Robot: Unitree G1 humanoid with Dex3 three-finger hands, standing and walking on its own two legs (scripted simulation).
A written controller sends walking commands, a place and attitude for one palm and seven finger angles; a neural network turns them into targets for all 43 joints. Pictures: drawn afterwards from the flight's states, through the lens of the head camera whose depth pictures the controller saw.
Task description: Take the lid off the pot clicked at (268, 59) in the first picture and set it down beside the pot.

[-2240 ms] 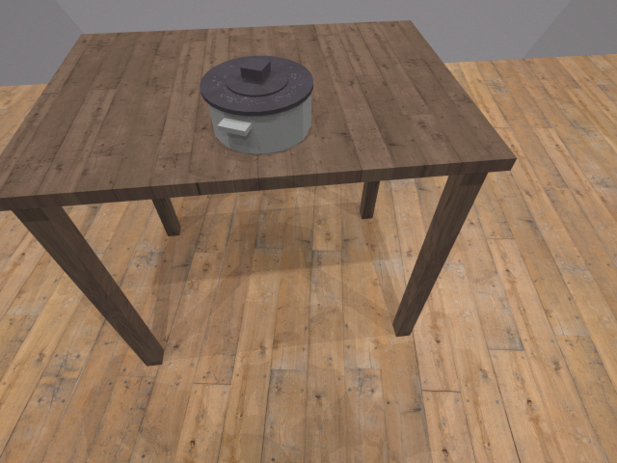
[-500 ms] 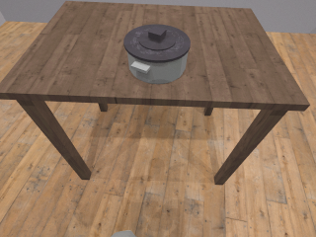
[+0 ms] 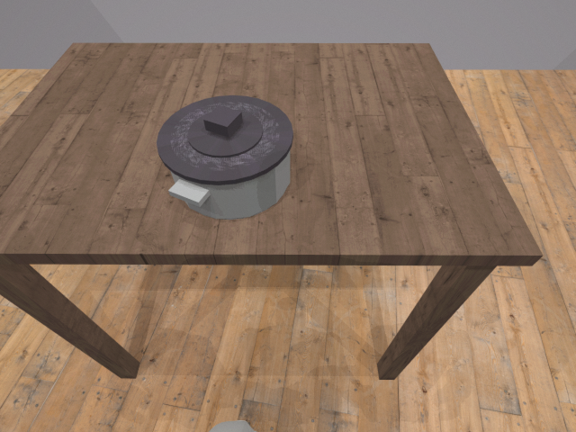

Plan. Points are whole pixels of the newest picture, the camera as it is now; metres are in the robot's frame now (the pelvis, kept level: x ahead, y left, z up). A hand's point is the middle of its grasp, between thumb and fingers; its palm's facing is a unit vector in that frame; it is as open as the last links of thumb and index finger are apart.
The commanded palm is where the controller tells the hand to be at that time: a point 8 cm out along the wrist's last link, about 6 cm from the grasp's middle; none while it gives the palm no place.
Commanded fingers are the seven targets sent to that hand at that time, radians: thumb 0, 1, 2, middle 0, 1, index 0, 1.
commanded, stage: come to a stop and stand still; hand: left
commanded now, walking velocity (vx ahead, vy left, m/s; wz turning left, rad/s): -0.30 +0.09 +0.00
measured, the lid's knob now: (223, 121) +0.51 +0.14 +0.16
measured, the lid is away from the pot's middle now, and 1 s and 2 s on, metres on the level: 0.00 0.00 0.00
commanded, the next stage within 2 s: look again from close up in 2.00 s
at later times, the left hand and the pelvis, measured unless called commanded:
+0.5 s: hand out of the picture +0.06 +0.22 -0.17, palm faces -0.01 -0.95 -0.31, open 7.3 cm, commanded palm none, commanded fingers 0.00 0.90 0.90 -0.20 -0.30 -0.20 -0.30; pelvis -0.02 +0.00 -0.01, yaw -1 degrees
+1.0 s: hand out of the picture -0.05 +0.20 -0.19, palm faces +0.02 -0.98 -0.21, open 7.4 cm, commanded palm none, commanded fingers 0.00 0.90 0.90 -0.20 -0.30 -0.20 -0.30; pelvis -0.07 +0.02 -0.02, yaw +0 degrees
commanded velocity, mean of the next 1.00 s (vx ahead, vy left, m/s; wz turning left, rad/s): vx -0.04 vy -0.02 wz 0.00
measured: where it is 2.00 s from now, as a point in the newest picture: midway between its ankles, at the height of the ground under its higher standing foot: outside the picture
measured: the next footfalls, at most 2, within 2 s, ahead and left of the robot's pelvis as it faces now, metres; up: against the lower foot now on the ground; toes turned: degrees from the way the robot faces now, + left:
left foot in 0.12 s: +0.11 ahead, +0.10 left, +0.00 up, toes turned +2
right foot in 0.48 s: +0.01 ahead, -0.15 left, +0.00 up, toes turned +2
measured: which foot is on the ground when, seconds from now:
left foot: up 0.00-0.10, down 0.12-1.00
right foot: down 0.00-0.14, up 0.16-0.46, down 0.48-1.00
